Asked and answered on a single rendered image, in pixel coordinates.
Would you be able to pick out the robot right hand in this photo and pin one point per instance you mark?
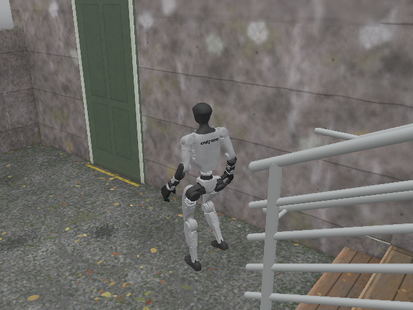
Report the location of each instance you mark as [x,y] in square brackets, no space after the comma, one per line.
[226,175]

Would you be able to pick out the left robot forearm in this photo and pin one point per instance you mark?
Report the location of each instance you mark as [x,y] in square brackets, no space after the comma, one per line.
[176,178]

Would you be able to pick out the left robot upper arm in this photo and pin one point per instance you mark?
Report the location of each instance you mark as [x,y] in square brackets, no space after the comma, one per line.
[186,143]

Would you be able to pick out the right robot forearm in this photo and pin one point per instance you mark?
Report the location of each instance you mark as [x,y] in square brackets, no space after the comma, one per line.
[231,166]

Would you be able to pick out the left robot shin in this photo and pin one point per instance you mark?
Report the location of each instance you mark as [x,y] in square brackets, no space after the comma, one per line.
[191,240]

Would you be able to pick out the right robot upper arm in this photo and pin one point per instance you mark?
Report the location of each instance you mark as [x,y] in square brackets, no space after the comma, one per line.
[225,139]

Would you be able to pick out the robot left hand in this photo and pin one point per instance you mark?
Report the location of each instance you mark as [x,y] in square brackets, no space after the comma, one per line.
[166,193]

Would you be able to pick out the robot left thigh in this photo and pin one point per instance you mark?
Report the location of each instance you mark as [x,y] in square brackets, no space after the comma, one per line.
[191,193]

